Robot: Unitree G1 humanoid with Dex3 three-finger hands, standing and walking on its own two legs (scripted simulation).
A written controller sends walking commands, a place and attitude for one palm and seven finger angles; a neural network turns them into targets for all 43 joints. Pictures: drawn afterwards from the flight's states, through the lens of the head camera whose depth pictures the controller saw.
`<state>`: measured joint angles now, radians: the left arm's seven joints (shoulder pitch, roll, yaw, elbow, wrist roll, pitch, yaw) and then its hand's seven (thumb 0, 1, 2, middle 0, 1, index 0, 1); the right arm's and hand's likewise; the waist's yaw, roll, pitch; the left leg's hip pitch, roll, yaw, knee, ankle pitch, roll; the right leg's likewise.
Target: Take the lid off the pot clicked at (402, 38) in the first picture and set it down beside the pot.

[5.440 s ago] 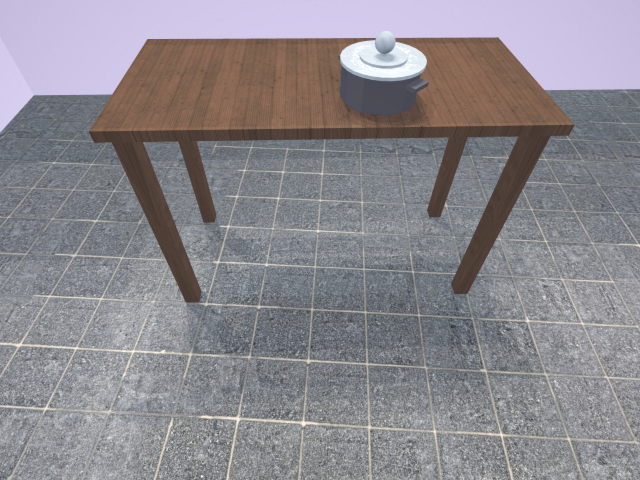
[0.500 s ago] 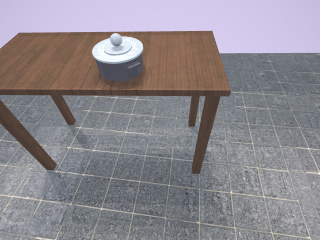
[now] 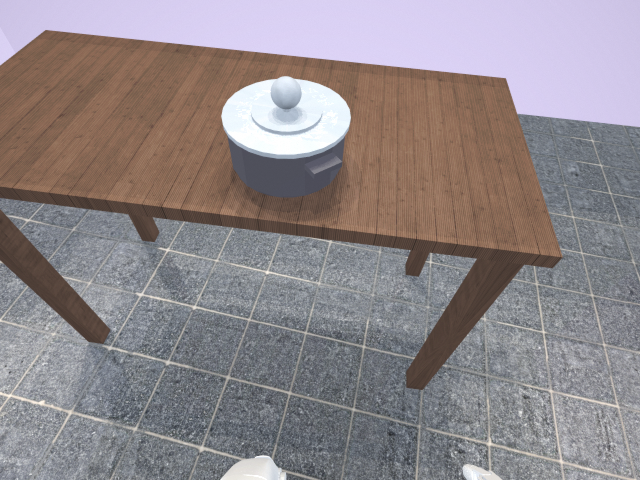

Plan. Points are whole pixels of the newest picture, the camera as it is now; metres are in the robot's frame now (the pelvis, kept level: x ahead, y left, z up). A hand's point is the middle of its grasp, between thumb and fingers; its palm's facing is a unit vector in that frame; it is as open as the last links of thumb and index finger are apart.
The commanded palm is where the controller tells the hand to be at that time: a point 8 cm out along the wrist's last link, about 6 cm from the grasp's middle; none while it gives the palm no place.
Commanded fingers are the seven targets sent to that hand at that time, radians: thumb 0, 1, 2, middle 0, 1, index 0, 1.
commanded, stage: take the last steps up to it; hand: left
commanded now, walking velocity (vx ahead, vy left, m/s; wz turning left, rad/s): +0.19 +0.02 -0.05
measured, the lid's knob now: (286, 93) +0.62 +0.13 +0.14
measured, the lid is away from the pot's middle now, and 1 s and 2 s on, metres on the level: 0.00 0.00 0.00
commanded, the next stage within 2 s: come to a stop and stand still in 0.10 s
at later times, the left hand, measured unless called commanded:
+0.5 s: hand (214, 412) +0.22 +0.18 -0.15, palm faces -0.04 -0.98 -0.22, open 7.4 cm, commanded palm none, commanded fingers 0.00 0.90 0.90 -0.20 -0.30 -0.20 -0.30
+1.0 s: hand out of the picture +0.10 +0.25 -0.15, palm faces -0.01 -0.98 -0.22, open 7.4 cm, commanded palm none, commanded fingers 0.00 0.90 0.90 -0.20 -0.30 -0.20 -0.30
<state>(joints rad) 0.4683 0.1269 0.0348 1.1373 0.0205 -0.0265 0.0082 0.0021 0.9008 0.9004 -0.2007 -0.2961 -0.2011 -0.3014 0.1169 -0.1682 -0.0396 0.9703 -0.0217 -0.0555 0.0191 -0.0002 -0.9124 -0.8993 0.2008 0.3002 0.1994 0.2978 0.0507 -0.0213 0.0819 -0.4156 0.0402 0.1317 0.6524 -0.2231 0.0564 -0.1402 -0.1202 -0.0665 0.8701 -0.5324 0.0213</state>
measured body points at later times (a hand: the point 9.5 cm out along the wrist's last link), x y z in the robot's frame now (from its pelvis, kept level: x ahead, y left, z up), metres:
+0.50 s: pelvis +0.12 +0.01 +0.01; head +0.16 +0.00 +0.46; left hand +0.22 +0.23 -0.13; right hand +0.12 -0.21 -0.15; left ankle +0.06 +0.11 -0.69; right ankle +0.16 -0.10 -0.72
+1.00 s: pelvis +0.09 +0.05 +0.03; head +0.11 +0.06 +0.48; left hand +0.10 +0.30 -0.13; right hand +0.09 -0.18 -0.12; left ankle +0.10 +0.16 -0.72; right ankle +0.03 -0.09 -0.68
